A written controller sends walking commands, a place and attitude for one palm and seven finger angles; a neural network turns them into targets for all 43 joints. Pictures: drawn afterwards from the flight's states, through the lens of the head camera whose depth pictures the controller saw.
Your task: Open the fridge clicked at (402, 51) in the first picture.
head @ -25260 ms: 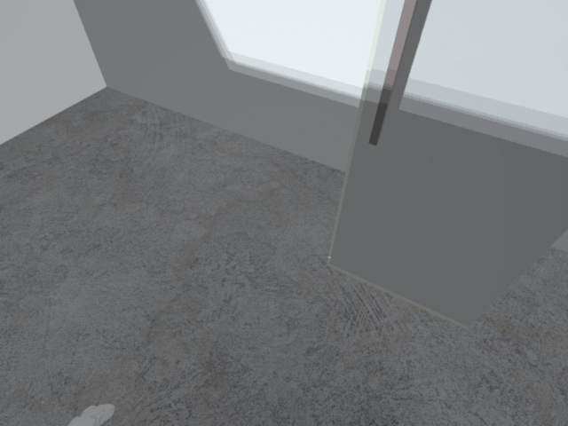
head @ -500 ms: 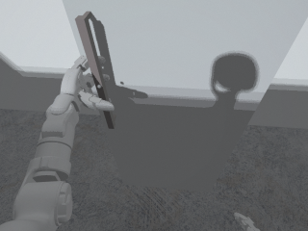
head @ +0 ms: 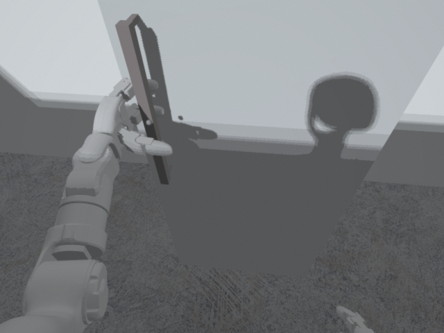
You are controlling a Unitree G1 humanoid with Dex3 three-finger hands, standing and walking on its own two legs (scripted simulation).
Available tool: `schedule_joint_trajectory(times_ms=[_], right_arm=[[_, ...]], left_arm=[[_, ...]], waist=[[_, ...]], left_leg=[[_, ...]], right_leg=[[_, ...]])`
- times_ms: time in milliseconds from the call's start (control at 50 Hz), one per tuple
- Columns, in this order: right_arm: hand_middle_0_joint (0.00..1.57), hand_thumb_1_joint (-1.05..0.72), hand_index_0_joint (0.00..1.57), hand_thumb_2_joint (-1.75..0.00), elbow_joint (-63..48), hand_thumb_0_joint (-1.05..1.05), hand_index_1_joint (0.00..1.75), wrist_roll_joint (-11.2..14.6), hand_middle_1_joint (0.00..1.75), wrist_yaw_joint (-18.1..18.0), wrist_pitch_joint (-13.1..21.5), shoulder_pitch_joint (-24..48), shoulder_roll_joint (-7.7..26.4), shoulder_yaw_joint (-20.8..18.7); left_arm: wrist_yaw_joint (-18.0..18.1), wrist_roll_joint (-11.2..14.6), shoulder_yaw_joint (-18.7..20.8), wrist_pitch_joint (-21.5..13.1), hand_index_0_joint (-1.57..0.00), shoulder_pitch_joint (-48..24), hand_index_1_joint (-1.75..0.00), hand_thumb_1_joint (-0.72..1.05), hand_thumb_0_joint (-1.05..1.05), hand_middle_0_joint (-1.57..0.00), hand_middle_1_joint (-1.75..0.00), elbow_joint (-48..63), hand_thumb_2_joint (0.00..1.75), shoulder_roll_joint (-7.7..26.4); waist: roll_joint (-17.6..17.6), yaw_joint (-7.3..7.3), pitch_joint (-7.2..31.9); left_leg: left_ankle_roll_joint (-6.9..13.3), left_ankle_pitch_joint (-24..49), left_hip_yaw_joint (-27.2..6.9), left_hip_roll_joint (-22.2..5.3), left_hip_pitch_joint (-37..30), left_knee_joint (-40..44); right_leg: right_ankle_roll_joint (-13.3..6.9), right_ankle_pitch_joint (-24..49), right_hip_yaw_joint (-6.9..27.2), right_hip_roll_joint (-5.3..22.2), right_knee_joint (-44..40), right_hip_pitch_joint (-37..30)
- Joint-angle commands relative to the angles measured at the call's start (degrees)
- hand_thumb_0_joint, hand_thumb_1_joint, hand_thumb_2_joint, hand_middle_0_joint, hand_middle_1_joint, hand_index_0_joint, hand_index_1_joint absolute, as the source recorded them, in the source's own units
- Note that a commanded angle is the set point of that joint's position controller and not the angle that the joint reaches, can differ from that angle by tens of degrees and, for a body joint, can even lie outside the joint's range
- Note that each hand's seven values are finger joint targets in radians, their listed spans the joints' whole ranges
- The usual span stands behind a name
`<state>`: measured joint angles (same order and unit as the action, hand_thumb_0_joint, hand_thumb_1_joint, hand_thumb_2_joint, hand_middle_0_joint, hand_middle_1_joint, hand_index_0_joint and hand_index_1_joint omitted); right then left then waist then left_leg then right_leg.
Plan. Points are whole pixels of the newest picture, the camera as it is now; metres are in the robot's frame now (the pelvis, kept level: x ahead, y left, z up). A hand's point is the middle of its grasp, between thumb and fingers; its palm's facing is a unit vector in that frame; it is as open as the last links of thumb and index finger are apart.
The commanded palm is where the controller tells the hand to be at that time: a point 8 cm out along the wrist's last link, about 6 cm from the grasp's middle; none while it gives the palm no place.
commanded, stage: grip the handle and tug to test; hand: left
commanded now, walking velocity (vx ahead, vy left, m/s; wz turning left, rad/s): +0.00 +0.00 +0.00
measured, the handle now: (153, 116) +0.49 +0.16 +0.15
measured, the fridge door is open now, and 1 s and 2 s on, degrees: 0 0 17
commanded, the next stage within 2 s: pull the door a little, standing still in 1.28 s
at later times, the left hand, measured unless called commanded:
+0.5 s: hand (153, 122) +0.43 +0.14 +0.18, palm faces -0.05 -1.00 -0.01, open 6.6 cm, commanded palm +0.40 +0.19 +0.17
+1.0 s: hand (153, 122) +0.43 +0.14 +0.18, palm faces -0.05 -1.00 -0.02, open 5.8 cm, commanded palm +0.39 +0.19 +0.17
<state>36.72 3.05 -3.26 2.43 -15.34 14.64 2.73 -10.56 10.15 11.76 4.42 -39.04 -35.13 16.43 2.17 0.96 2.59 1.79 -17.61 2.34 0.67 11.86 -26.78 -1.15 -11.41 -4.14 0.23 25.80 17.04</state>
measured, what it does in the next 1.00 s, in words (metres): stands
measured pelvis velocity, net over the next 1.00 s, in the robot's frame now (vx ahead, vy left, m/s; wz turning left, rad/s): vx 0.01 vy -0.01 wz -0.01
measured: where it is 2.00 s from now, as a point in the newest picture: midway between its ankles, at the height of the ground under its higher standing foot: outside the picture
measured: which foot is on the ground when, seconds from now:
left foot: down 0.00-1.00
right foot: down 0.00-1.00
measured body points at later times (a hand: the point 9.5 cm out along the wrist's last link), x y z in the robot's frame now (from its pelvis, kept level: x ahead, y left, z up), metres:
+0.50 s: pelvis +0.00 -0.01 +0.00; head +0.01 -0.02 +0.45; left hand +0.42 +0.20 +0.18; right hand +0.11 -0.25 -0.11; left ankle -0.04 +0.09 -0.74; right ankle +0.02 -0.11 -0.74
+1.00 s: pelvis +0.01 -0.01 +0.00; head +0.01 -0.02 +0.45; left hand +0.42 +0.20 +0.18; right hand +0.14 -0.25 -0.10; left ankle -0.04 +0.09 -0.74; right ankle +0.02 -0.11 -0.74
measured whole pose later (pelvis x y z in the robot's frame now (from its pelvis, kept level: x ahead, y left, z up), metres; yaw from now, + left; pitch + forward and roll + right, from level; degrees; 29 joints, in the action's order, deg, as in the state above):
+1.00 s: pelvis +0.01 -0.01 +0.00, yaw +0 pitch +3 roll +0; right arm 36.5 3.0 -2.9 2.8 -15.0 14.7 2.5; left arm -10.2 9.9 12.3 3.8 -37.4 -34.2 16.2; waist 2.5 0.9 2.8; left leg 1.3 -17.8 2.6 0.1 11.2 -26.1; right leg -1.6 -11.7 -3.9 -0.4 25.6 16.7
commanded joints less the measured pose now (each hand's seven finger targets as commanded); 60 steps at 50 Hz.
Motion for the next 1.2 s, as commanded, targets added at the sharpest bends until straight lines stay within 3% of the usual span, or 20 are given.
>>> schedule_joint_trajectory(times_ms=[0,60,160,240,320,380,400,440,540,620,660,740,760,840,960,980,1060,1120,1140,1180], right_arm=[[0.20,-0.90,0.20,-0.90,-7.0,0.00,0.30,-0.1,0.30,-0.4,2.9,2.4,7.1,-2.4],[0.20,-0.90,0.20,-0.90,-6.3,0.00,0.30,-0.1,0.30,-0.6,2.9,1.9,7.4,-2.5],[0.20,-0.90,0.20,-0.90,-6.5,0.00,0.30,-0.4,0.30,-0.7,3.1,1.8,7.3,-2.4],[0.20,-0.90,0.20,-0.90,-6.5,0.00,0.30,-0.2,0.30,-0.4,3.3,1.8,7.2,-2.1],[0.20,-0.90,0.20,-0.90,-6.8,0.00,0.30,-0.2,0.30,-0.4,3.5,1.5,7.5,-2.4],[0.20,-0.90,0.20,-0.90,-6.9,0.00,0.30,-0.3,0.30,-0.3,3.7,1.6,7.3,-2.3],[0.20,-0.90,0.20,-0.90,-6.8,0.00,0.30,-0.2,0.30,-0.4,3.7,1.4,7.5,-2.4],[0.20,-0.90,0.20,-0.90,-6.8,0.00,0.30,-0.1,0.30,-0.5,3.6,1.7,7.5,-2.3],[0.20,-0.90,0.20,-0.90,-7.0,0.00,0.30,-0.1,0.30,-0.2,4.0,1.8,7.2,-2.6],[0.20,-0.90,0.20,-0.90,-7.2,0.00,0.30,-0.3,0.30,0.0,4.1,1.8,7.5,-2.9],[0.20,-0.90,0.20,-0.90,-6.8,0.00,0.30,-0.1,0.30,-0.1,4.0,2.0,7.4,-2.7],[0.20,-0.90,0.20,-0.90,-7.0,0.00,0.30,-0.1,0.30,-0.3,3.9,2.4,7.3,-2.7],[0.20,-0.90,0.20,-0.90,-6.8,0.00,0.30,-0.2,0.30,-0.3,3.9,2.1,7.5,-2.8],[0.20,-0.90,0.20,-0.90,-7.2,0.00,0.30,-0.2,0.30,-0.2,3.5,2.7,7.1,-2.5],[0.20,-0.90,0.20,-0.90,-7.8,0.00,0.30,-0.1,0.30,-0.1,3.1,3.4,7.1,-2.5],[0.20,-0.90,0.20,-0.90,-7.9,0.00,0.30,-0.2,0.30,-0.1,3.1,3.2,7.2,-2.6],[0.20,-0.90,0.20,-0.90,-9.3,0.00,0.30,-0.1,0.30,0.4,2.9,4.4,6.6,-2.7],[0.20,-0.90,0.20,-0.90,-9.9,0.00,0.30,-0.1,0.30,0.8,2.6,4.7,6.8,-3.0],[0.20,-0.90,0.20,-0.90,-10.4,0.00,0.30,0.0,0.30,1.0,2.6,5.4,6.5,-2.7],[0.20,-0.90,0.20,-0.90,-11.0,0.00,0.30,-0.1,0.30,1.2,2.4,5.8,6.7,-2.9]], left_arm=[[-0.9,0.2,-1.8,-4.0,-0.34,-28.7,-1.25,-0.13,0.00,-0.34,-1.25,13.3,0.46,6.6],[-0.7,0.3,-1.7,-3.8,-0.35,-29.8,-1.27,0.01,0.00,-0.35,-1.27,9.9,0.52,6.7],[-0.3,0.5,3.1,-5.2,-0.38,-29.9,-1.31,0.25,0.00,-0.38,-1.31,10.6,0.62,11.7],[-0.9,0.5,-1.1,-5.9,-0.40,-30.1,-1.33,0.43,0.00,-0.40,-1.33,9.0,0.70,7.4],[-0.9,0.2,1.8,-6.7,-0.42,-28.7,-1.36,0.62,0.00,-0.42,-1.36,9.8,0.78,11.0],[-1.4,0.5,0.9,-6.8,-0.44,-29.1,-1.38,0.76,0.00,-0.44,-1.38,9.8,0.84,9.4],[-1.3,0.7,2.5,-6.8,-0.44,-28.6,-1.39,0.81,0.00,-0.44,-1.39,9.6,0.86,11.1],[-1.6,0.6,1.4,-7.0,-0.45,-28.8,-1.40,0.90,0.00,-0.45,-1.40,9.6,0.90,10.4],[-1.6,0.5,-0.2,-7.2,-0.45,-28.5,-1.40,0.90,0.00,-0.45,-1.40,13.1,0.90,8.6],[-1.3,0.5,0.9,-7.2,-0.45,-25.6,-1.40,0.90,0.00,-0.45,-1.40,14.4,0.90,9.4],[-1.5,0.6,0.0,-6.9,-0.45,-26.9,-1.40,0.90,0.00,-0.45,-1.40,13.6,0.90,8.6],[-1.4,0.6,0.2,-6.2,-0.45,-26.7,-1.40,0.90,0.00,-0.45,-1.40,13.8,0.90,8.6],[-1.2,0.4,2.4,-6.1,-0.45,-26.3,-1.40,0.90,0.00,-0.45,-1.40,14.1,0.90,11.1],[-1.5,0.6,0.3,-5.5,-0.45,-25.1,-1.40,0.90,0.00,-0.45,-1.40,14.4,0.90,8.4],[-1.8,0.9,0.9,-4.4,-0.45,-22.8,-1.40,0.90,0.00,-0.45,-1.40,15.4,0.90,8.5],[-1.7,0.8,2.6,-4.3,-0.45,-21.8,-1.40,0.90,0.00,-0.45,-1.40,16.4,0.90,10.3],[-2.0,1.4,2.5,-3.9,-0.45,-16.2,-1.40,0.90,0.00,-0.45,-1.40,22.1,0.90,9.0],[-2.1,1.5,3.9,-3.5,-0.45,-10.2,-1.40,0.90,0.00,-0.45,-1.40,25.0,0.90,10.1],[-2.3,1.8,2.1,-3.2,-0.45,-9.1,-1.40,0.90,0.00,-0.45,-1.40,26.9,0.90,7.8],[-2.3,2.1,5.2,-2.4,-0.45,-5.2,-1.40,0.90,0.00,-0.45,-1.40,29.4,0.90,10.3]], waist=[[0.0,1.23,17.7],[-2.7,2.00,15.9],[-1.4,0.27,19.6],[-2.1,1.54,15.8],[-0.5,0.10,18.8],[-1.3,0.42,18.9],[-3.0,0.26,19.1],[-1.6,0.75,17.2],[1.7,0.34,19.6],[-1.3,-0.28,20.7],[-2.0,0.36,18.5],[-1.5,0.33,18.4],[-1.3,-0.29,19.1],[-0.5,-0.10,19.1],[-1.4,-0.39,18.6],[-2.4,-0.97,19.9],[0.0,-2.39,22.4],[-1.6,-3.40,22.5],[-0.9,-3.17,21.6],[-2.4,-4.09,22.4]], left_leg=[[-1.2,22.8,-3.2,-1.1,-4.0,2.2],[-0.8,20.0,-3.4,-1.1,-2.7,2.3],[-0.8,22.0,-3.1,-0.7,-2.6,2.1],[-0.6,20.4,-3.0,-1.0,-1.6,2.4],[-0.6,20.3,-2.9,-0.8,-2.1,2.4],[-0.5,20.3,-2.7,-0.8,-1.7,2.4],[-0.3,19.8,-2.7,-0.8,-1.2,2.4],[-0.1,19.6,-2.5,-0.8,-1.0,2.7],[-0.8,23.6,-2.6,-0.9,-3.5,2.1],[-0.5,24.9,-2.2,-1.0,-3.9,2.0],[-0.4,23.1,-2.2,-1.0,-2.8,2.4],[-0.2,22.9,-2.1,-0.9,-3.1,2.4],[-0.3,23.3,-2.1,-0.8,-2.9,2.4],[-0.4,25.4,-2.0,-0.8,-3.5,2.1],[-0.4,24.6,-1.8,-0.9,-3.2,2.1],[-0.4,25.3,-2.0,-0.9,-3.2,2.2],[-1.0,32.4,-1.5,-1.2,-5.2,1.6],[-1.3,35.6,-1.2,-1.6,-5.3,1.6],[-1.3,36.2,-1.2,-1.6,-5.3,1.8],[-1.1,36.1,-0.8,-1.7,-4.8,2.0]], right_leg=[[-1.4,17.7,1.8,-0.3,0.1,-8.7],[-1.2,16.1,1.7,-0.4,-0.4,-7.6],[-1.5,18.7,2.2,-0.2,0.3,-10.9],[-1.2,17.7,2.0,-0.3,-0.1,-9.1],[-1.5,17.4,2.4,-0.2,0.1,-10.8],[-1.4,18.3,2.4,-0.2,0.2,-11.1],[-1.3,18.5,2.4,-0.3,0.1,-11.7],[-1.2,18.2,2.4,-0.1,-0.2,-11.1],[-1.4,20.0,2.3,-0.2,0.3,-11.1],[-1.3,22.0,2.4,-0.3,0.4,-12.6],[-1.2,21.3,2.3,-0.3,0.1,-12.0],[-1.2,21.3,2.4,-0.2,0.0,-11.9],[-1.3,21.8,2.5,-0.2,0.1,-12.7],[-1.3,23.3,2.4,-0.2,0.3,-12.7],[-1.2,23.2,2.3,-0.1,0.3,-12.8],[-1.3,23.7,2.3,-0.1,0.5,-13.8],[-1.4,28.3,2.5,0.0,1.2,-16.0],[-1.4,30.6,2.4,0.1,1.4,-17.8],[-1.4,31.3,2.3,0.1,1.5,-17.7],[-1.3,33.2,2.6,0.2,1.6,-19.7]])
